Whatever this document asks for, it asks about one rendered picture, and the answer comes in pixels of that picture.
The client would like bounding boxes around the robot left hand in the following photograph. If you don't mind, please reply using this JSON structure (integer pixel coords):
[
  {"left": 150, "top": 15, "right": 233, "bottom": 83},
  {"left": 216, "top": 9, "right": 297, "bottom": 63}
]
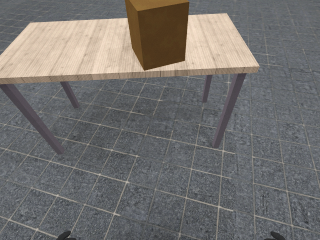
[{"left": 56, "top": 230, "right": 77, "bottom": 240}]

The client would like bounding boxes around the carton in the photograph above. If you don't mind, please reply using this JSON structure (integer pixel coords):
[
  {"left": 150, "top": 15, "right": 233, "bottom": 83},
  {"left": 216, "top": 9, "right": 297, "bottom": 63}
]
[{"left": 125, "top": 0, "right": 190, "bottom": 71}]

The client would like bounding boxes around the table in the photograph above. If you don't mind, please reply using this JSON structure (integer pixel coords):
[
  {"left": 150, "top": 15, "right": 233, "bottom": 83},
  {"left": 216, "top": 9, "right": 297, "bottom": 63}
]
[{"left": 0, "top": 13, "right": 260, "bottom": 155}]

